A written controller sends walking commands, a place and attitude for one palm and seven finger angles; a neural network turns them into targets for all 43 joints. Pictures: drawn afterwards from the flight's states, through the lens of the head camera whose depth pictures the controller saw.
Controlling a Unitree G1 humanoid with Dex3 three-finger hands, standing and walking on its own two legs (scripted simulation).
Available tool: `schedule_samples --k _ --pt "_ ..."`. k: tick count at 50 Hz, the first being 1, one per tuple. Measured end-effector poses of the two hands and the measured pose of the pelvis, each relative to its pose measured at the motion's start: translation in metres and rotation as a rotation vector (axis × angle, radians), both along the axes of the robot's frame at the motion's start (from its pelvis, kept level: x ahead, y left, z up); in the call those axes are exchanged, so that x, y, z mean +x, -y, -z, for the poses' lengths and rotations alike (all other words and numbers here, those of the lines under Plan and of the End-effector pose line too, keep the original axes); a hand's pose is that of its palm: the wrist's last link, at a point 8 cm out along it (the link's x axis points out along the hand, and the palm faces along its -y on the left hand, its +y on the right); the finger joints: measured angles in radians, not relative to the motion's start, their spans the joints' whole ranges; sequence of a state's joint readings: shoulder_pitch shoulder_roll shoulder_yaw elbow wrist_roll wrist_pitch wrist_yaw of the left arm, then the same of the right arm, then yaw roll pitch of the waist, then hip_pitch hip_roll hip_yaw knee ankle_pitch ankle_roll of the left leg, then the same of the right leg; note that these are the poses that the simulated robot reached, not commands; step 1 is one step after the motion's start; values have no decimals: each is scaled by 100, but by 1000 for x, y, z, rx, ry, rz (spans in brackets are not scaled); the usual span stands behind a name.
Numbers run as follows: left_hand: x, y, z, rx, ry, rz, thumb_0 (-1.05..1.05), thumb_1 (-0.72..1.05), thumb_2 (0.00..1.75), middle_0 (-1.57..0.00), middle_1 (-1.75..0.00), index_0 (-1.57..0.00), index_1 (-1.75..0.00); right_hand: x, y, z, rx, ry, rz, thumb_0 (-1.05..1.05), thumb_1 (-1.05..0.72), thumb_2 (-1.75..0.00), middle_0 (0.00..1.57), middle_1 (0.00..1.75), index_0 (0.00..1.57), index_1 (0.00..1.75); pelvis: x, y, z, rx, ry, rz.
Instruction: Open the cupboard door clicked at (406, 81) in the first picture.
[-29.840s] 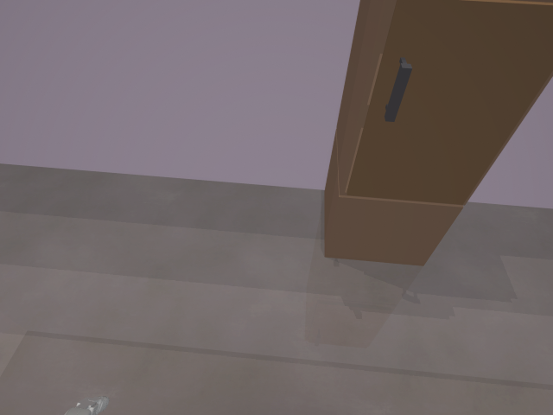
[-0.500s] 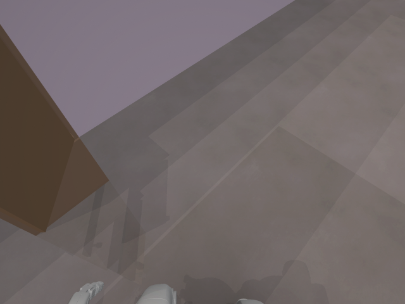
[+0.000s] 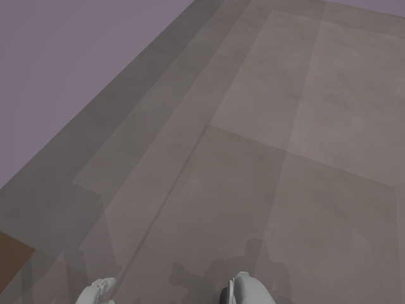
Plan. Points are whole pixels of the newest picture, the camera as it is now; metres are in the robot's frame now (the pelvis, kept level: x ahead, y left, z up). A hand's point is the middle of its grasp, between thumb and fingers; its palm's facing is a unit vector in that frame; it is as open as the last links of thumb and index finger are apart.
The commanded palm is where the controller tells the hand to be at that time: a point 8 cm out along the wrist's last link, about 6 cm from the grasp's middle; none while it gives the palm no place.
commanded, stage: walk to a spot facing it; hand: left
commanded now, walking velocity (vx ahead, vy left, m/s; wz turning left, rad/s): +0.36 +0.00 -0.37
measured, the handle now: out of the picture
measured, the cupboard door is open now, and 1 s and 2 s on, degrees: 47 47 47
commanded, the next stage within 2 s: turn to face it in 1.08 s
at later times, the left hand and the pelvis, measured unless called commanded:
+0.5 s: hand (151, 268) +0.21 +0.12 -0.16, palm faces -0.04 -0.98 -0.21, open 7.3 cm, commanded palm none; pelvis +0.21 -0.06 +0.01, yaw -8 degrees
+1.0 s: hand (173, 145) +0.57 +0.09 -0.16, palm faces -0.21 -0.96 -0.21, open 7.3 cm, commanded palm none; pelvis +0.45 -0.08 +0.01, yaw -14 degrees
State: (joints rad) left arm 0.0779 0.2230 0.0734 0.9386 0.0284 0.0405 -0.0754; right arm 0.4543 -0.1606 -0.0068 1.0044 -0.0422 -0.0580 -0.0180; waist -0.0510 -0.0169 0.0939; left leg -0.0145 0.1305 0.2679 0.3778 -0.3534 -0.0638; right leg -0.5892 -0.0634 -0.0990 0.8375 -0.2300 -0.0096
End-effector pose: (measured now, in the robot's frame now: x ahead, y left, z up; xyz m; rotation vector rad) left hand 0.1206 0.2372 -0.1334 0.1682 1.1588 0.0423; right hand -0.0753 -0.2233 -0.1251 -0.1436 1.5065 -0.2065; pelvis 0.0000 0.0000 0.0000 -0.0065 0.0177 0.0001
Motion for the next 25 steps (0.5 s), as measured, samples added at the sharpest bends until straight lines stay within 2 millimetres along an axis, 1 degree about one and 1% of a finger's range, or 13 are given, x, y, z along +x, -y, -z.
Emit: schedule_samples --k 3,5,6,7,8,10,13,16,20,25 --pt "58 25 2 12 49 71 1 91 90 -19 -30 -19 -30 -13 5 10 28 -89 69 1 -91 -89 20 30 21 30 27 15 10 6 5 29" --pt "92 39 6 26 114 91 1 91 90 -19 -30 -20 -30 -13 13 21 52 -143 101 1 -91 -89 20 30 21 30 46 29 23 26 10 34" --pt "102 45 7 32 139 86 1 91 90 -19 -30 -20 -30 -7 18 26 59 -160 113 1 -91 -89 20 30 21 30 52 35 27 28 18 43" --pt "108 50 7 37 146 82 1 91 90 -19 -30 -20 -30 3 24 29 61 -161 122 1 -91 -89 20 30 21 30 58 39 27 25 26 47" --pt "111 54 6 42 137 81 0 91 90 -19 -30 -20 -30 18 31 31 57 -146 127 1 -91 -89 20 30 21 29 63 42 25 21 31 51" --pt "110 62 4 53 90 81 0 91 90 -19 -30 -20 -30 57 44 31 43 -78 129 1 -91 -89 20 30 21 29 76 48 17 17 31 66" --pt "103 72 0 55 4 76 0 91 90 -19 -30 -20 -30 124 61 24 24 60 118 1 -91 -89 20 30 20 29 98 55 5 18 17 89" --pt "105 67 -7 79 -29 32 -1 95 90 -20 -30 -20 -30 190 72 16 19 182 94 1 -91 -90 20 30 20 29 123 61 -3 19 3 104" --pt "102 65 -9 81 -93 -2 -1 94 90 -20 -30 -20 -30 270 80 8 20 294 54 1 -91 -90 20 30 20 29 160 66 -7 12 1 117" --pt "92 68 -2 63 -210 -53 0 92 90 -20 -30 -20 -30 366 80 1 26 390 -1 1 -91 -90 20 30 20 29 210 65 -5 3 9 132"
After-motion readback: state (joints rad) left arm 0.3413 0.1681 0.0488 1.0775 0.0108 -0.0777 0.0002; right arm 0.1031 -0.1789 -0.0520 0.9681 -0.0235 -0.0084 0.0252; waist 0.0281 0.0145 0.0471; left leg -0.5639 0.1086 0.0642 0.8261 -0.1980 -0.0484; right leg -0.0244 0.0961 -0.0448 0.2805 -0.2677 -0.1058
